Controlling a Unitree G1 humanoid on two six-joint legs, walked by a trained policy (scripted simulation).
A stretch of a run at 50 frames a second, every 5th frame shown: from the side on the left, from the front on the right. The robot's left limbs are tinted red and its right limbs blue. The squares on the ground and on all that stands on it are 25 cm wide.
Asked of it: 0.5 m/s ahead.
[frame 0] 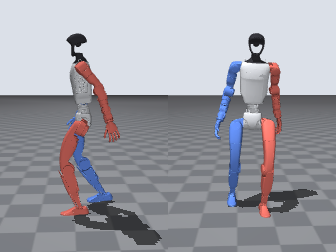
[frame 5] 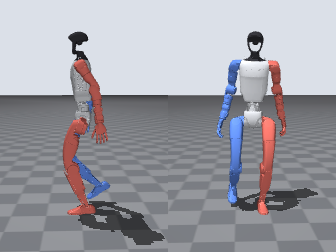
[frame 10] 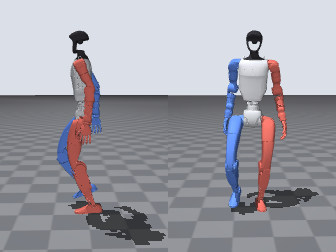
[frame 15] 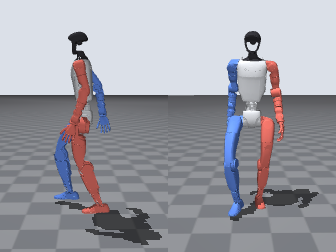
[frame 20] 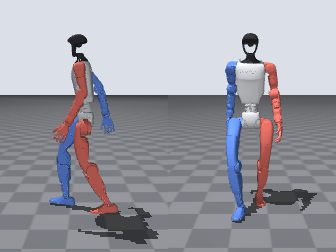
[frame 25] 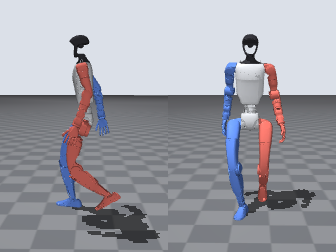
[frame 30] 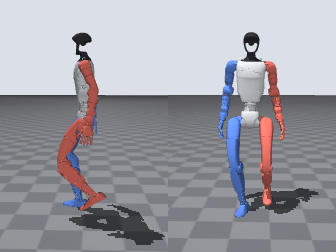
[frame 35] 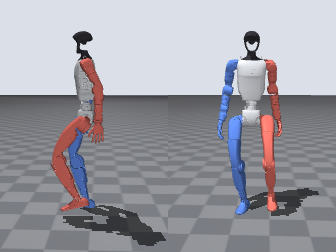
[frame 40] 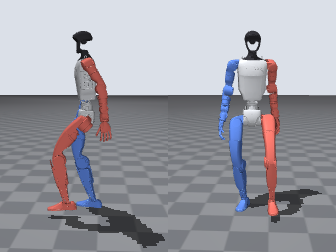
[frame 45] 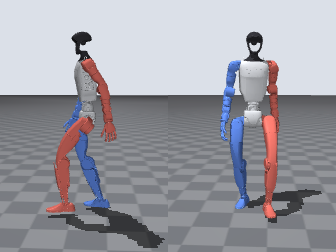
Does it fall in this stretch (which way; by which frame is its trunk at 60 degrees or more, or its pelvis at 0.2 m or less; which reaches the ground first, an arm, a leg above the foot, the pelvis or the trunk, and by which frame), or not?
no
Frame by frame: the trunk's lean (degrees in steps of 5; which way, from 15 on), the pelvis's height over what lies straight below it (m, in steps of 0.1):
0: 5, 0.8
5: 5, 0.8
10: 5, 0.8
15: 5, 0.8
20: 5, 0.8
25: 5, 0.7
30: 5, 0.8
35: 5, 0.8
40: 5, 0.8
45: 5, 0.8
